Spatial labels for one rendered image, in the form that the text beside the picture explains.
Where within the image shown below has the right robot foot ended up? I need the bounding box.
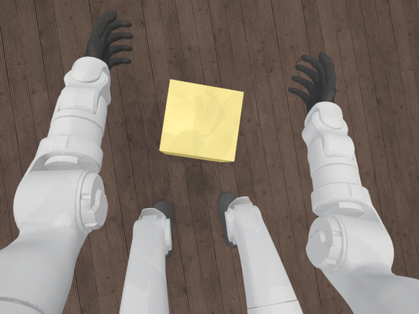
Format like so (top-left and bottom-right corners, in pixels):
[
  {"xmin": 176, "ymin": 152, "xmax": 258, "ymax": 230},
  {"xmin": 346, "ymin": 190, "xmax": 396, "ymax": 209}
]
[{"xmin": 218, "ymin": 192, "xmax": 238, "ymax": 249}]

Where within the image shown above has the left robot forearm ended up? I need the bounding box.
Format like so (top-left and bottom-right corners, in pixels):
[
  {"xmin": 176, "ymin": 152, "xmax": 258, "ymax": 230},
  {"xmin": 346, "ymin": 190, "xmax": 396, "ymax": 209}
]
[{"xmin": 13, "ymin": 57, "xmax": 111, "ymax": 229}]

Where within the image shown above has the left robot upper arm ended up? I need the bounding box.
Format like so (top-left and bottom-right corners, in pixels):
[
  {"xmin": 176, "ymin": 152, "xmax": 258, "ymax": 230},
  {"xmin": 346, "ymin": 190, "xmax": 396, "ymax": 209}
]
[{"xmin": 0, "ymin": 169, "xmax": 108, "ymax": 314}]

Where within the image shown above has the robot left hand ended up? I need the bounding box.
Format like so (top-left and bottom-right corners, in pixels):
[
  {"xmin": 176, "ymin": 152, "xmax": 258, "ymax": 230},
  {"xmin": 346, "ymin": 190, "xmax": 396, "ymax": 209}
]
[{"xmin": 84, "ymin": 10, "xmax": 134, "ymax": 70}]

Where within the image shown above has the carton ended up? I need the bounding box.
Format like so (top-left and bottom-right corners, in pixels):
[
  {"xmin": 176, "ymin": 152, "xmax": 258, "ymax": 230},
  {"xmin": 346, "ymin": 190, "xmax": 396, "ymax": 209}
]
[{"xmin": 159, "ymin": 79, "xmax": 244, "ymax": 162}]

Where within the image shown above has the right robot upper arm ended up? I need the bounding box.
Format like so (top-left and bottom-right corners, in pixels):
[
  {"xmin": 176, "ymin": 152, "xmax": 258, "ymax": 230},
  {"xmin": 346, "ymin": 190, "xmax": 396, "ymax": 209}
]
[{"xmin": 306, "ymin": 213, "xmax": 419, "ymax": 314}]

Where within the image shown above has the robot right hand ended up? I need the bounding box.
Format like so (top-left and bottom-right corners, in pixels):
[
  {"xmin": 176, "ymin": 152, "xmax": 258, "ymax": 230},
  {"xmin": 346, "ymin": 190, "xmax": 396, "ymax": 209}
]
[{"xmin": 288, "ymin": 52, "xmax": 337, "ymax": 113}]

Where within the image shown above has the right robot forearm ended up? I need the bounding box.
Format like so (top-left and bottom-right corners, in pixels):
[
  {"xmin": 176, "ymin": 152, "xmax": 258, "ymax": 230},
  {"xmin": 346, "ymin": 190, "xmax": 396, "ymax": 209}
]
[{"xmin": 302, "ymin": 101, "xmax": 394, "ymax": 256}]

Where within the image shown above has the left robot shin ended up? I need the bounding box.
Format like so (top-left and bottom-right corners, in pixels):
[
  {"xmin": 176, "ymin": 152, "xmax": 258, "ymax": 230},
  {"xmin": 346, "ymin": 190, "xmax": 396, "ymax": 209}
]
[{"xmin": 133, "ymin": 208, "xmax": 165, "ymax": 233}]

